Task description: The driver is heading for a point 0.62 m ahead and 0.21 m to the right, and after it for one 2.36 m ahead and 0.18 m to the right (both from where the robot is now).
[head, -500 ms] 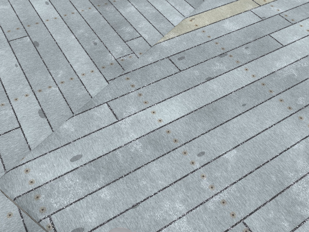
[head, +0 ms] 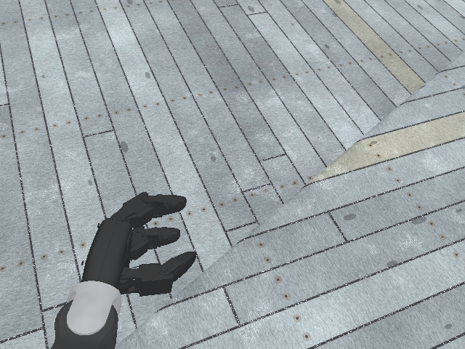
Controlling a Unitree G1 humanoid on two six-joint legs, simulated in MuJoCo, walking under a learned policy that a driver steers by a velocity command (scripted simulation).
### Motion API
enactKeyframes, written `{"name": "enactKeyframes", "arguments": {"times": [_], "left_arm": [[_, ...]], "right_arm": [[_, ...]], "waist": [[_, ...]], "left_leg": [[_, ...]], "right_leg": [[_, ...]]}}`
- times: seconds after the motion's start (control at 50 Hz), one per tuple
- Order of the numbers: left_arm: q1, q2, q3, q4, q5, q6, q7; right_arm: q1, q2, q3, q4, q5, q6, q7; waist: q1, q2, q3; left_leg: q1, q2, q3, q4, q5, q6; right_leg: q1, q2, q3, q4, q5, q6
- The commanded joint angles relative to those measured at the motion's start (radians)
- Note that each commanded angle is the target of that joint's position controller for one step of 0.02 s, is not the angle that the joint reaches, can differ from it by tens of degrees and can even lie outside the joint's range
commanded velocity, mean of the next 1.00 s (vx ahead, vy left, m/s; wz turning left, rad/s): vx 0.50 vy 0.00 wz -0.30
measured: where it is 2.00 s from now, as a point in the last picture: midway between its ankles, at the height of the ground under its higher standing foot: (229, 182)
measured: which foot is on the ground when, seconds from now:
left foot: down 0.00-0.12, up 0.14-0.50, down 0.52-1.00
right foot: up 0.00-0.10, down 0.12-0.52, up 0.54-0.98, down 1.00-1.00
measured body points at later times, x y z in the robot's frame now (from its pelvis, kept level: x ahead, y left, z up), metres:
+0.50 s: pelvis +0.34 +0.02 -0.01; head +0.36 +0.02 +0.44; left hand +0.37 +0.28 -0.14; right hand +0.57 -0.22 -0.04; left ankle +0.48 +0.13 -0.72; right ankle +0.25 -0.06 -0.74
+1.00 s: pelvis +0.57 -0.08 -0.02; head +0.60 -0.09 +0.43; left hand +0.89 -0.01 -0.07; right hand +0.42 -0.32 -0.14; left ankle +0.48 +0.13 -0.74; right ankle +0.66 -0.24 -0.74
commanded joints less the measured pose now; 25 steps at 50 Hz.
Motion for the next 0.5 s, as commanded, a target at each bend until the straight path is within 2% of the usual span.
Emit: {"name": "enactKeyframes", "arguments": {"times": [0.02,0.06,0.08,0.1,0.12,0.14,0.16,0.18,0.2,0.22,0.24,0.28,0.3,0.34,0.36,0.38,0.4,0.42,0.48,0.5], "left_arm": [[-0.083,0.127,0.068,-0.036,-0.028,-0.004,-0.022],[-0.038,0.155,0.095,-0.030,-0.054,0.006,-0.035],[0.057,0.180,0.113,-0.001,-0.062,0.012,-0.037],[0.261,0.201,0.132,0.067,-0.066,0.019,-0.030],[0.542,0.194,0.126,0.172,-0.055,0.024,-0.026],[0.584,0.139,0.093,0.224,-0.017,0.019,-0.027],[0.501,0.143,0.109,0.213,-0.007,0.015,-0.012],[0.417,0.096,0.118,0.160,-0.012,0.023,0.009],[0.351,0.098,0.113,0.149,-0.020,0.024,0.016],[0.321,0.126,0.112,0.147,-0.014,0.020,0.012],[0.318,0.162,0.121,0.152,-0.008,0.006,0.012],[0.349,0.153,0.119,0.174,-0.022,-0.009,0.011],[0.368,0.156,0.118,0.188,-0.030,-0.008,0.014],[0.424,0.191,0.128,0.209,-0.042,0.002,0.023],[0.458,0.206,0.136,0.219,-0.047,0.010,0.028],[0.501,0.218,0.141,0.234,-0.047,0.021,0.033],[0.546,0.230,0.143,0.245,-0.044,0.029,0.036],[0.541,0.227,0.143,0.239,-0.030,0.035,0.034],[0.508,0.192,0.137,0.199,-0.048,0.052,0.029],[0.473,0.188,0.135,0.182,-0.048,0.053,0.030]], "right_arm": [[0.124,-0.133,-0.033,0.030,-0.012,0.017,-0.031],[0.096,-0.165,-0.051,0.039,-0.025,0.039,-0.051],[0.040,-0.190,-0.065,0.016,-0.038,0.048,-0.056],[-0.074,-0.212,-0.077,-0.028,-0.054,0.051,-0.054],[-0.225,-0.216,-0.078,-0.089,-0.076,0.051,-0.036],[-0.113,-0.108,-0.049,-0.118,-0.107,0.038,-0.017],[0.103,-0.119,-0.044,-0.092,-0.002,0.033,0.006],[-0.003,-0.193,-0.048,-0.108,0.006,0.016,0.017],[-0.146,-0.220,-0.054,-0.154,-0.017,-0.005,0.027],[-0.202,-0.196,-0.051,-0.168,-0.046,-0.016,0.025],[-0.192,-0.191,-0.048,-0.183,-0.050,-0.026,0.029],[-0.194,-0.183,-0.043,-0.195,-0.055,-0.033,0.026],[-0.214,-0.166,-0.036,-0.210,-0.061,-0.035,0.021],[-0.327,-0.130,-0.013,-0.262,-0.080,-0.037,0.014],[-0.400,-0.100,-0.001,-0.287,-0.084,-0.037,0.013],[-0.436,-0.087,0.002,-0.304,-0.080,-0.035,0.014],[-0.447,-0.096,-0.004,-0.313,-0.062,-0.032,0.010],[-0.403,-0.120,-0.018,-0.300,-0.050,-0.034,0.007],[-0.369,-0.191,-0.054,-0.313,-0.022,-0.040,-0.004],[-0.308,-0.215,-0.071,-0.300,-0.021,-0.046,-0.004]], "waist": [[0.026,0.173,-0.059],[0.083,0.228,-0.046],[0.138,0.228,-0.063],[0.249,0.184,-0.116],[0.365,0.009,-0.237],[0.219,-0.204,-0.313],[0.133,-0.220,-0.362],[0.158,-0.080,-0.238],[0.140,0.039,-0.095],[0.100,0.170,-0.029],[0.070,0.148,-0.030],[0.048,0.127,-0.008],[0.042,0.118,-0.012],[0.081,0.091,-0.005],[0.113,0.069,-0.010],[0.139,0.051,-0.034],[0.154,0.025,-0.054],[0.132,-0.002,-0.092],[0.070,-0.042,-0.077],[0.016,-0.048,-0.089]], "left_leg": [[-0.007,0.173,-0.065,0.029,0.931,-0.197],[0.098,0.200,-0.064,0.144,1.116,-0.238],[0.125,0.206,-0.065,0.266,1.210,-0.251],[0.074,0.180,-0.048,0.502,1.221,-0.274],[-0.121,0.088,-0.005,0.978,0.495,-0.290],[-0.474,0.020,-0.020,1.160,-0.374,-0.254],[-0.694,0.082,-0.067,1.271,-0.304,-0.263],[-0.769,0.132,-0.013,1.244,-0.195,-0.235],[-0.769,0.133,0.036,1.183,-0.124,-0.205],[-0.717,0.142,0.067,1.149,-0.081,-0.192],[-0.705,0.165,0.051,1.113,-0.029,-0.196],[-0.672,0.214,0.060,0.988,-0.013,-0.209],[-0.656,0.228,0.082,0.903,-0.012,-0.218],[-0.575,0.218,0.148,0.665,0.053,-0.234],[-0.507,0.190,0.173,0.552,0.125,-0.232],[-0.409,0.148,0.195,0.480,0.237,-0.238],[-0.340,0.120,0.187,0.435,0.304,-0.249],[-0.235,0.096,0.191,0.491,0.394,-0.256],[-0.166,0.088,0.143,0.336,0.249,-0.244],[-0.085,0.100,0.124,0.241,0.259,-0.220]], "right_leg": [[0.359,0.132,-0.099,-0.195,0.116,-0.012],[0.420,0.120,-0.070,-0.228,0.076,-0.013],[0.472,0.091,-0.043,-0.271,0.057,-0.034],[0.631,0.036,-0.007,-0.367,0.151,-0.074],[0.943,-0.122,0.139,-0.357,0.258,-0.175],[1.225,-0.229,0.324,-0.085,0.549,-0.221],[1.283,-0.430,0.693,-0.209,0.138,-0.460],[1.133,-0.361,0.697,-0.337,-0.257,-0.431],[0.937,-0.288,0.644,-0.438,-0.356,-0.369],[0.795,-0.223,0.604,-0.504,-0.326,-0.324],[0.749,-0.232,0.610,-0.512,-0.245,-0.348],[0.649,-0.176,0.512,-0.506,-0.039,-0.333],[0.607,-0.154,0.466,-0.492,0.042,-0.317],[0.509,-0.094,0.367,-0.474,0.148,-0.283],[0.468,-0.055,0.332,-0.459,0.116,-0.256],[0.428,-0.026,0.313,-0.440,0.121,-0.229],[0.414,-0.032,0.336,-0.434,0.085,-0.210],[0.377,-0.036,0.344,-0.406,0.114,-0.197],[0.461,-0.045,0.430,-0.293,0.065,-0.157],[0.472,-0.024,0.431,-0.182,0.104,-0.123]]}}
